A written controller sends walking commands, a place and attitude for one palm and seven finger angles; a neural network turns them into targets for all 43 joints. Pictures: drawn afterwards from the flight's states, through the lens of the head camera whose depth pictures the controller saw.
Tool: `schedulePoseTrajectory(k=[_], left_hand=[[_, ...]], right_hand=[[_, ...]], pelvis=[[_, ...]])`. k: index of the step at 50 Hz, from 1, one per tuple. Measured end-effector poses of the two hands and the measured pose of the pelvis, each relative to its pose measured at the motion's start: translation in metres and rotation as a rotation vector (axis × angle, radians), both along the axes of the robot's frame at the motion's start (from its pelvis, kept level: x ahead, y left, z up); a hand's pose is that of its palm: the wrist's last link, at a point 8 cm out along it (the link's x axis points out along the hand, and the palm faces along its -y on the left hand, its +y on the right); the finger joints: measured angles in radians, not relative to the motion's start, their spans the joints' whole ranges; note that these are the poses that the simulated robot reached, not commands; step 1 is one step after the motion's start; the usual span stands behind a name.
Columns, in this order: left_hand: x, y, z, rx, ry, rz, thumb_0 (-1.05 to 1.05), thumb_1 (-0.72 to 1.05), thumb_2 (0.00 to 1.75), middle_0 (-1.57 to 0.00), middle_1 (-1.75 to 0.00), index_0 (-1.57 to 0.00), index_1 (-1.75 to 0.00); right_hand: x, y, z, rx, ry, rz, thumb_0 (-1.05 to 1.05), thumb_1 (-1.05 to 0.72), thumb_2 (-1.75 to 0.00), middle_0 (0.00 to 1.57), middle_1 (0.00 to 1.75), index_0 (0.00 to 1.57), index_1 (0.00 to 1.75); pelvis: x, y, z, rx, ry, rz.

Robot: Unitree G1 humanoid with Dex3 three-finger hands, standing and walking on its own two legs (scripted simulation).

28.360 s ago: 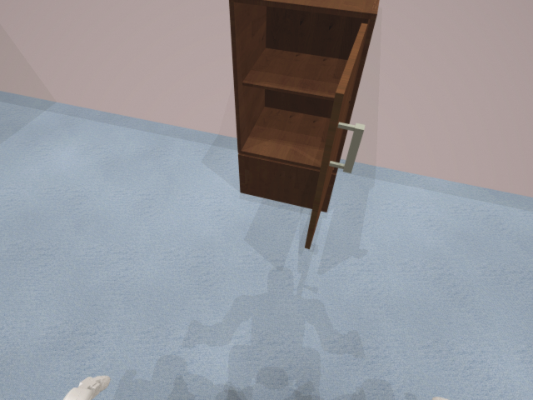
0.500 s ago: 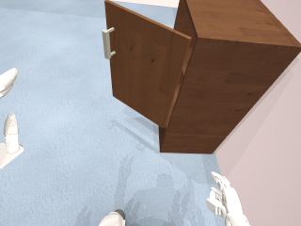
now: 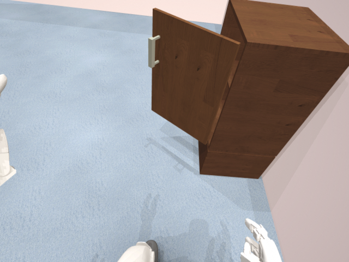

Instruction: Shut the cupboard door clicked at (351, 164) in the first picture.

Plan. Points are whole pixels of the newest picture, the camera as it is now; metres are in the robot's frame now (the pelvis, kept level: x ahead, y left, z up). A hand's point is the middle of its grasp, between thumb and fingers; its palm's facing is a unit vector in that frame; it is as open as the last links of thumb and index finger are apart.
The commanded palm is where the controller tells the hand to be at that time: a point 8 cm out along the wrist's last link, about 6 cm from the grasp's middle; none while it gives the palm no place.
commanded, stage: stop stepping back and stand still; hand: left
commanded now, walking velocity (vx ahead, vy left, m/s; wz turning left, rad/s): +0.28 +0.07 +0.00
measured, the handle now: (154, 51) +0.99 +0.14 -0.03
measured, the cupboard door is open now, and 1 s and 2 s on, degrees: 54 54 54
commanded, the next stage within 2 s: let the arm hang, fingers relaxed in 1.08 s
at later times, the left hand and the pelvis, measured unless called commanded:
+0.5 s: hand out of the picture +0.20 +0.29 +0.22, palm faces +0.37 -0.75 -0.55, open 7.5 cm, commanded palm +0.13 +0.34 +0.19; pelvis -0.01 +0.04 +0.01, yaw +0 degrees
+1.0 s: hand out of the picture +0.20 +0.34 +0.21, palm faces +0.45 -0.74 -0.49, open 7.5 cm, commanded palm +0.14 +0.37 +0.19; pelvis +0.00 +0.07 +0.02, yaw +1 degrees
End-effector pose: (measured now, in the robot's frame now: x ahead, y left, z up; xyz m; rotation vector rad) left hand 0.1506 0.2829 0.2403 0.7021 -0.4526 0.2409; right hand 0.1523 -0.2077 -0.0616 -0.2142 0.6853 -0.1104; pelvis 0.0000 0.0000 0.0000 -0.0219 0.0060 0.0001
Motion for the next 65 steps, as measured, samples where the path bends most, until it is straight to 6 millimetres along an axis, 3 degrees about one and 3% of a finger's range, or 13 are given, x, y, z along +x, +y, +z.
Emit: schedulePoseTrajectory(k=[5, 10, 15, 21, 26, 29, 34, 38, 41, 47, 51, 60, 65], left_hand=[[-0.03, 0.038, 0.013, -0.058, -0.127, 0.122, 0.01, 0.88, 0.9, -0.22, -0.3, -0.21, -0.3], [-0.012, 0.1, -0.05, -0.355, -0.02, 0.375, 0.0, 0.89, 0.9, -0.21, -0.3, -0.2, -0.3], [0.008, 0.086, -0.097, -0.44, 0.2, 0.29, 0.01, 0.89, 0.91, -0.2, -0.29, -0.19, -0.3], [0.01, 0.05, -0.04, -0.204, 0.103, 0.029, 0.02, 0.89, 0.9, -0.21, -0.3, -0.2, -0.3], [0.006, 0.051, -0.001, -0.009, 0.018, 0.041, 0.01, 0.88, 0.9, -0.22, -0.3, -0.21, -0.3], [0.003, 0.067, -0.008, -0.036, 0.062, 0.126, 0.01, 0.88, 0.9, -0.22, -0.3, -0.21, -0.3], [-0.006, 0.097, -0.056, -0.188, 0.195, 0.276, 0.01, 0.88, 0.9, -0.21, -0.3, -0.21, -0.3], [-0.005, 0.098, -0.085, -0.336, 0.185, 0.266, 0.01, 0.89, 0.9, -0.21, -0.3, -0.21, -0.3], [0.001, 0.09, -0.077, -0.354, 0.122, 0.21, 0.02, 0.88, 0.9, -0.21, -0.3, -0.21, -0.3], [0.01, 0.086, -0.023, -0.168, -0.007, 0.138, 0.02, 0.88, 0.9, -0.22, -0.3, -0.21, -0.3], [0.009, 0.092, -0.02, -0.12, 0.073, 0.165, 0.01, 0.88, 0.9, -0.21, -0.3, -0.21, -0.3], [-0.004, 0.094, -0.074, -0.271, 0.265, 0.247, 0.01, 0.89, 0.9, -0.21, -0.3, -0.21, -0.3], [-0.004, 0.085, -0.206, -0.42, 0.786, 0.274, 0.0, 0.89, 0.9, -0.2, -0.3, -0.2, -0.3]], right_hand=[[-0.01, 0.015, -0.009, 0.018, 0.077, -0.014, 0.01, -0.9, -0.9, 0.2, 0.3, 0.21, 0.3], [-0.005, 0.021, -0.013, -0.038, 0.06, 0.0, 0.01, -0.9, -0.9, 0.2, 0.3, 0.21, 0.3], [-0.005, 0.035, -0.005, -0.057, 0.055, -0.016, 0.01, -0.91, -0.9, 0.2, 0.3, 0.2, 0.3], [-0.016, 0.048, 0.012, -0.016, 0.034, -0.003, 0.01, -0.91, -0.9, 0.2, 0.3, 0.2, 0.3], [-0.022, 0.036, -0.005, 0.025, 0.058, -0.032, 0.01, -0.9, -0.9, 0.2, 0.3, 0.21, 0.3], [-0.028, 0.026, -0.014, 0.03, 0.101, -0.078, 0.01, -0.91, -0.9, 0.2, 0.3, 0.2, 0.3], [-0.038, 0.018, -0.015, -0.027, 0.143, -0.106, 0.01, -0.91, -0.9, 0.2, 0.3, 0.2, 0.3], [-0.036, 0.023, -0.012, -0.098, 0.153, -0.093, 0.01, -0.91, -0.9, 0.2, 0.3, 0.2, 0.3], [-0.026, 0.034, -0.001, -0.11, 0.119, -0.066, 0.02, -0.91, -0.9, 0.2, 0.3, 0.2, 0.3], [0.002, 0.062, 0.008, -0.025, 0.023, -0.004, 0.01, -0.91, -0.9, 0.2, 0.3, 0.2, 0.3], [0.013, 0.071, 0.006, 0.041, 0.003, -0.003, 0.01, -0.91, -0.9, 0.2, 0.3, 0.2, 0.3], [0.006, 0.057, -0.002, 0.012, 0.047, 0.002, 0.01, -0.91, -0.9, 0.2, 0.3, 0.2, 0.3], [-0.007, 0.033, -0.025, -0.015, 0.147, 0.044, 0.01, -0.91, -0.9, 0.2, 0.3, 0.2, 0.3]], pelvis=[[0.004, 0.015, 0.006, 0.017, 0.004, -0.001], [0.005, 0.042, 0.005, 0.009, 0.012, 0.041], [-0.008, 0.059, 0.005, 0.032, -0.01, 0.022], [-0.015, 0.048, 0.011, 0.011, -0.007, -0.001], [-0.012, 0.045, 0.006, -0.019, -0.003, -0.003], [-0.007, 0.051, 0.008, -0.007, -0.001, -0.009], [-0.002, 0.061, 0.01, 0.004, -0.025, -0.004], [-0.001, 0.07, 0.005, 0.0, -0.057, 0.011], [-0.001, 0.071, 0.008, 0.012, -0.051, 0.012], [-0.003, 0.07, 0.014, 0.001, -0.014, 0.019], [-0.001, 0.071, 0.016, -0.004, 0.003, 0.006], [-0.001, 0.07, 0.016, 0.001, -0.006, 0.016], [-0.013, 0.076, 0.008, 0.001, -0.01, 0.032]])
